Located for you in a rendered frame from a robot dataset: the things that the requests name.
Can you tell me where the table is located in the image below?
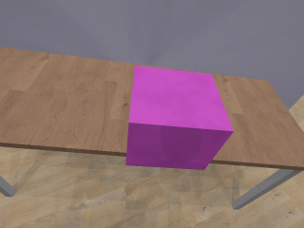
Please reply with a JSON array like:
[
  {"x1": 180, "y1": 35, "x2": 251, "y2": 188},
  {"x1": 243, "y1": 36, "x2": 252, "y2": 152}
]
[{"x1": 0, "y1": 47, "x2": 304, "y2": 210}]

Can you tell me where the carton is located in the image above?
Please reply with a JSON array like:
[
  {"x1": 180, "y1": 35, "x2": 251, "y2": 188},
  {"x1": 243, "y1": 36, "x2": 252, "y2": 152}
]
[{"x1": 125, "y1": 66, "x2": 234, "y2": 170}]

